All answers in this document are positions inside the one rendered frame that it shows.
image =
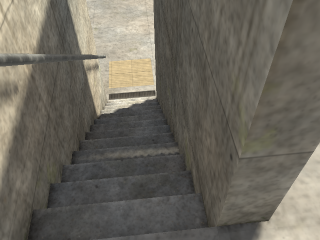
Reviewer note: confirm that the stairs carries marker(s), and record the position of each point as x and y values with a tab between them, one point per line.
128	178

